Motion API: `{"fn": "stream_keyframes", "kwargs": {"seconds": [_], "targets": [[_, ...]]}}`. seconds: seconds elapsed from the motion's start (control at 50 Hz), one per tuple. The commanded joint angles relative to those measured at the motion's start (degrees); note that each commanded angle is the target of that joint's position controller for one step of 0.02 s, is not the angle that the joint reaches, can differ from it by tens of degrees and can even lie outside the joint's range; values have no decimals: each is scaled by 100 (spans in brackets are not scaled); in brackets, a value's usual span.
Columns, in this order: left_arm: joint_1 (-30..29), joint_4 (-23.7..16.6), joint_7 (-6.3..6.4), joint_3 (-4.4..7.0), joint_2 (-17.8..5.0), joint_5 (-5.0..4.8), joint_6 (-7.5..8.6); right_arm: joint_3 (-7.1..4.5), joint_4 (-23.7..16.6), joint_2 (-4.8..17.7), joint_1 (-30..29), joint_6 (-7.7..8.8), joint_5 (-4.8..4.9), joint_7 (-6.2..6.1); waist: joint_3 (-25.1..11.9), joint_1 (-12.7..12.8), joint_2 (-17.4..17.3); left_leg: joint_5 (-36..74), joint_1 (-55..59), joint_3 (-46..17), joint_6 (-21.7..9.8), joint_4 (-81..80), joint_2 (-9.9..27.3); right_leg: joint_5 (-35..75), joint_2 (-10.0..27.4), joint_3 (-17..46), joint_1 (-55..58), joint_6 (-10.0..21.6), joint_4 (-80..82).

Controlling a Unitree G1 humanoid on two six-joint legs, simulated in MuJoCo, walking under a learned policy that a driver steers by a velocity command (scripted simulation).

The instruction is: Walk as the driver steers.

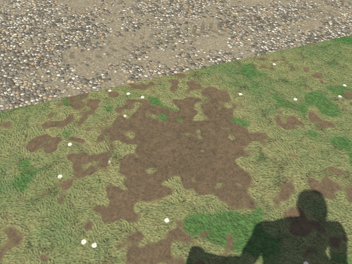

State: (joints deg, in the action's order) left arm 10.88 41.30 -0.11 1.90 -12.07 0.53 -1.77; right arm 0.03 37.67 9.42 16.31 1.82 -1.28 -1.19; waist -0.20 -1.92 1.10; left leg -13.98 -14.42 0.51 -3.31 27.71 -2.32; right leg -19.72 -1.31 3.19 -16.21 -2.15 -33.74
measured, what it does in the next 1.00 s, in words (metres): steps on the spot: right foot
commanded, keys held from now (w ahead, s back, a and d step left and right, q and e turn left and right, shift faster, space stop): no key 0.20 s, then w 0.14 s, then no key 0.66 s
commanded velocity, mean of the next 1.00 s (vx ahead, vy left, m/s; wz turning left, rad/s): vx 0.07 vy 0.00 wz -0.03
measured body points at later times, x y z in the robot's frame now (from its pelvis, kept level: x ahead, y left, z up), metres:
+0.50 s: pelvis +0.05 -0.02 -0.01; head +0.05 -0.02 +0.44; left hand +0.17 +0.22 -0.12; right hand +0.11 -0.27 -0.13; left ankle +0.01 +0.08 -0.74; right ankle +0.01 -0.12 -0.74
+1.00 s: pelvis +0.07 +0.00 +0.00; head +0.08 +0.00 +0.45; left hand +0.18 +0.25 -0.12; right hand +0.17 -0.26 -0.11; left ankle +0.03 +0.09 -0.74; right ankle +0.01 -0.12 -0.74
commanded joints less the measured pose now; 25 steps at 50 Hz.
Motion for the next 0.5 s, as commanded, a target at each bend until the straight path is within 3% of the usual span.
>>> {"fn": "stream_keyframes", "kwargs": {"seconds": [0.02, 0.04, 0.06, 0.08, 0.1, 0.14, 0.2, 0.24, 0.28, 0.32, 0.36, 0.4, 0.42, 0.44, 0.46, 0.48, 0.5], "targets": [[214, -319, 99, 50, -412, 97, 234, -241, -239, 738, 71, 88, 81, -5, -360, 251, -552, 1387, -514, -1082, -320, -365, 1027, 1514, 303, 320, 1373, 247, 1309], [272, -428, 156, 84, -710, 161, 316, -201, -335, 581, 68, 121, 75, 34, -526, 194, 5, 693, -926, -799, -128, -4, 822, 2435, 1072, 1096, 1790, 399, 1325], [61, -266, 165, 49, -646, 18, 337, -116, -233, 274, 366, 63, 137, 69, -490, -113, 929, -404, -172, -378, -3, -358, 417, 2335, 1218, 1078, 775, 775, 1193], [-151, -343, 136, 7, -392, -15, 360, -147, -162, 439, 224, 17, 71, 58, -203, -31, 657, -264, 18, -402, 11, -432, 402, 1594, 918, 950, 459, 682, 1219], [-190, -352, 129, 18, -363, -30, 377, -188, -131, 531, 66, 3, 49, 48, 25, 61, 501, -89, -38, -447, -24, -498, 394, 1284, 703, 767, 375, 560, 1193], [26, -271, 163, 24, -366, -30, 391, -249, -98, 668, 52, 1, 41, 56, 53, 135, 353, 491, 91, -533, -67, -482, 505, 1356, 502, 578, 361, 471, 1138], [212, -176, 164, 41, -333, -38, 414, -235, 17, 602, 164, 38, 64, 31, -103, 141, 81, 739, 170, -545, -55, -526, 558, 1613, 492, 520, 572, 455, 1056], [322, -148, 148, 95, -403, -13, 392, -285, 64, 676, 232, -5, 44, 35, -99, 131, -38, -673, 151, -470, -156, -450, 364, 130, 314, 449, 403, 576, 977], [366, -248, 101, 168, -538, 56, 332, -369, 4, 851, 339, -86, -6, 73, 362, 87, -90, -2310, -212, -741, -394, -451, 410, -1579, 266, 610, -274, 773, 887], [105, -457, 55, 154, -469, 60, 358, -395, -29, 909, 558, -97, 27, 97, 690, -80, -311, -2969, -123, -1345, -679, -715, 750, -1736, 190, 513, -1018, 819, 487], [-129, -599, 14, 77, -182, 69, 477, -459, 35, 1065, 786, -62, 31, 86, 634, -175, -863, -2927, 412, -2385, -1043, -1359, 1433, -521, -112, -201, -1408, 637, -377], [87, -562, 13, 34, -69, 75, 606, -429, -2, 1035, 511, -33, 72, 83, 445, 47, -754, -1067, 289, -2245, -1020, -1182, 1528, -214, -45, -353, -763, 599, 79], [293, -532, 14, 9, -6, 52, 663, -382, 12, 958, 287, -10, 67, 78, 357, 248, -741, -245, -116, -1824, -835, -836, 1345, -113, 2, -237, 22, 668, 653], [567, -464, 36, 54, -170, 60, 688, -321, -61, 817, -77, 23, 92, 69, 278, 436, -433, 419, -374, -1189, -544, -366, 946, 174, 132, 189, 534, 770, 895], [624, -392, 84, 175, -665, 49, 673, -278, -200, 680, -190, 67, 90, 60, 239, 297, 377, 785, -667, -435, -235, 329, 356, 1261, 618, 901, 943, 921, 1036], [916, -313, 128, 209, -783, -3, 620, -274, -157, 698, -97, 63, 25, 18, -8, 357, 654, 8, -1035, -56, -12, 765, 118, 2981, 1240, 1484, 1563, 1200, 1082], [1037, -277, 165, 131, -633, 7, 582, -246, -49, 635, 50, 29, 37, -16, -148, 363, 633, -633, -1098, -22, 90, 757, 173, 4474, 1578, 1586, 1839, 1441, 945]]}}
Keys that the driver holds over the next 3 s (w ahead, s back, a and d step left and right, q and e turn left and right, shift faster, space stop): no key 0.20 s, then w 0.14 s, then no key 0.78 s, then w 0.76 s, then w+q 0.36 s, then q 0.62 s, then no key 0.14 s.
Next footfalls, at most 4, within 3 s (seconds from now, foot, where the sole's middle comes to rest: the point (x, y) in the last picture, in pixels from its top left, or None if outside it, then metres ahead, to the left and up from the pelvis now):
0.02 right None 0.05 -0.12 -0.78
1.44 right None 0.14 -0.12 -0.78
1.92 left None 0.47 0.07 -0.78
2.46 right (184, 204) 0.77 -0.05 -0.78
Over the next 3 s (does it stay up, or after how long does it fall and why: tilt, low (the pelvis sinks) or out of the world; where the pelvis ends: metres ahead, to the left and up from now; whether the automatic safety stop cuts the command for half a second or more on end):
stays up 0.61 0.02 -0.01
